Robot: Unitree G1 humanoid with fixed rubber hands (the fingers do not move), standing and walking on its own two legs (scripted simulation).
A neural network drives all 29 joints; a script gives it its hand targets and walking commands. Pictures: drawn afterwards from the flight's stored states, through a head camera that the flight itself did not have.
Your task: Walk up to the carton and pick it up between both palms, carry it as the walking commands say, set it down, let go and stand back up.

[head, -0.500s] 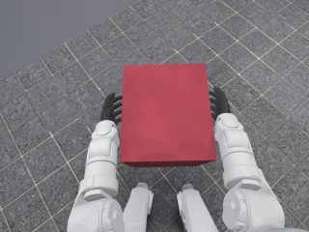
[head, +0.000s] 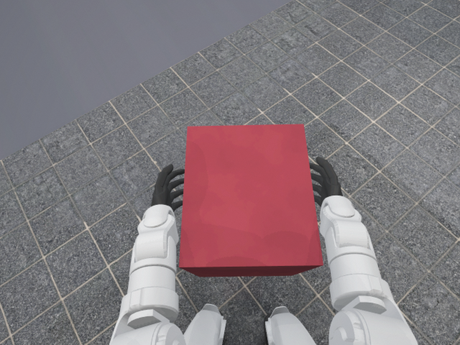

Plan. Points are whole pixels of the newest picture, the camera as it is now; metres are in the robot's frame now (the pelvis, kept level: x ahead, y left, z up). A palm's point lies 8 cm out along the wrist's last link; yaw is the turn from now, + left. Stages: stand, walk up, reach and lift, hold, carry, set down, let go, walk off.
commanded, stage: reach and lift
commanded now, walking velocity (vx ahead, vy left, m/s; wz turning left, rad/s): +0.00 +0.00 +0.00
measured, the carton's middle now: (245, 209) +0.37 +0.01 -0.11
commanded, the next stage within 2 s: none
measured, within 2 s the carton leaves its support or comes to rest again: neither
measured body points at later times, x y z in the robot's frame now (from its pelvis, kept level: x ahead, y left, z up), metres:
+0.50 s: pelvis +0.02 +0.00 +0.04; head +0.06 +0.00 +0.49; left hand +0.34 +0.17 +0.03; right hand +0.36 -0.14 +0.02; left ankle +0.04 +0.13 -0.69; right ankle +0.03 -0.12 -0.69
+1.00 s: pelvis +0.02 +0.00 +0.05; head -0.02 -0.01 +0.50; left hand +0.32 +0.16 +0.09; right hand +0.34 -0.15 +0.09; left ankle +0.04 +0.13 -0.69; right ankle +0.03 -0.12 -0.69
